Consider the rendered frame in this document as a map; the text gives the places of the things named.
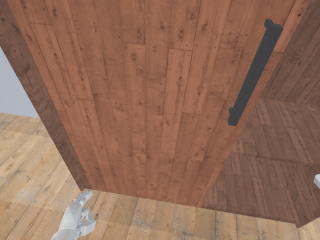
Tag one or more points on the handle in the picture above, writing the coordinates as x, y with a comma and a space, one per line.
264, 51

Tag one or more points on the robot left hand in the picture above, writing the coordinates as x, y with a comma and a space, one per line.
74, 214

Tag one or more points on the left robot forearm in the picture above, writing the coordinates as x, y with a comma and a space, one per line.
65, 234

